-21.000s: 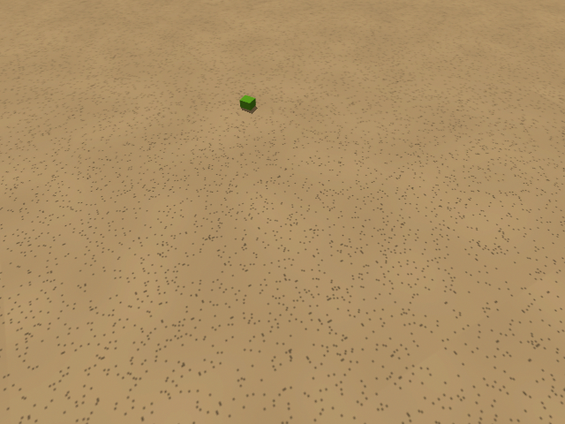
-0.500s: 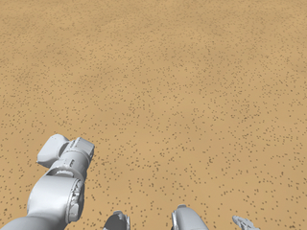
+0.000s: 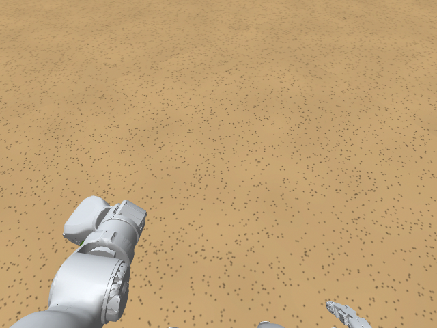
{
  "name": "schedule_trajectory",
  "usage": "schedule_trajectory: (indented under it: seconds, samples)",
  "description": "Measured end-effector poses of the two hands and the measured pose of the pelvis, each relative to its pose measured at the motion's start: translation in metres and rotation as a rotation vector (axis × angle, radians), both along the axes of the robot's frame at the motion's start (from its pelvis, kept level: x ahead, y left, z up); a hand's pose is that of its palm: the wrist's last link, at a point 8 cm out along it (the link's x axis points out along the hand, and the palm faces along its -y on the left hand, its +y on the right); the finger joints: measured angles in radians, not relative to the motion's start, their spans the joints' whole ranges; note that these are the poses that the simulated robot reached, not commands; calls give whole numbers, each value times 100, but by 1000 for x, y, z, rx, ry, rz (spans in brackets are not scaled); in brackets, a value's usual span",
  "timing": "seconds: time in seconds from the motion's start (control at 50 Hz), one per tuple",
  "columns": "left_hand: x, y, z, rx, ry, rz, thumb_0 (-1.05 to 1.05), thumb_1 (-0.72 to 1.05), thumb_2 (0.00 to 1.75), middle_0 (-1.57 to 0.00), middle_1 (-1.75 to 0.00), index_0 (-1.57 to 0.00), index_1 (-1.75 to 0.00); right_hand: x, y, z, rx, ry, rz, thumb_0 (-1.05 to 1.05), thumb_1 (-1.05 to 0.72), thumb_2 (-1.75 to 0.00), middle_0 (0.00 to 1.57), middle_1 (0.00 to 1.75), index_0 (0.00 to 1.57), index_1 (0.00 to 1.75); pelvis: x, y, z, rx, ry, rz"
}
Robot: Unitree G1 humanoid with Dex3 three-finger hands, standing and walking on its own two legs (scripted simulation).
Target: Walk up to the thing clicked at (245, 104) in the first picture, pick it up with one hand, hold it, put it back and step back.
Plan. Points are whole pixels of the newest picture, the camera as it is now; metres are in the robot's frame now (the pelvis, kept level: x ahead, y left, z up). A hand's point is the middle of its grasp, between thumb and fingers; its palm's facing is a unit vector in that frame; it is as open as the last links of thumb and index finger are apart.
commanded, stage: hold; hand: left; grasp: from above
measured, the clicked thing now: (107, 242) +0.32 +0.24 -0.10
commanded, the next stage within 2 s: crouch in 1.68 s
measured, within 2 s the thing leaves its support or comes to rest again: neither
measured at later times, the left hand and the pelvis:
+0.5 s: hand (104, 220) +0.33 +0.22 -0.02, palm faces -0.12 -0.41 -0.90, open 10.1 cm; pelvis +0.01 +0.00 +0.01, yaw +0 degrees
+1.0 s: hand (102, 218) +0.33 +0.22 +0.00, palm faces -0.11 -0.41 -0.91, open 10.1 cm; pelvis +0.01 +0.00 +0.02, yaw +0 degrees
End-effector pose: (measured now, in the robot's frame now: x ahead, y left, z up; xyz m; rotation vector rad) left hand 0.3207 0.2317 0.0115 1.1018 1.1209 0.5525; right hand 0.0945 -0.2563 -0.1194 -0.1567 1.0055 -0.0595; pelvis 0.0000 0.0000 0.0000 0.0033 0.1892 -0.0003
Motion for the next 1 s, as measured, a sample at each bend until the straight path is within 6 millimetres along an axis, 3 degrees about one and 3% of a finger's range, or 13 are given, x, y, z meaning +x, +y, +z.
schedule_trajectory:
  seconds: [0.38, 1.0]
  samples:
    - [11, -1, 25, -1, -27, 22, -1, 3, 42, -70, -46, -71, -48, 28, 2, 12, 17, -32, 13, 1, -92, -91, 20, 30, 19, 30, 13, 0, 10, 4, -38, 3]
    - [3, -8, 51, -4, -44, 18, -2, -1, 46, -73, -46, -72, -50, 60, 10, 32, 43, -126, 59, 1, -92, -91, 20, 30, 19, 30, 13, -2, 22, 5, -89, 2]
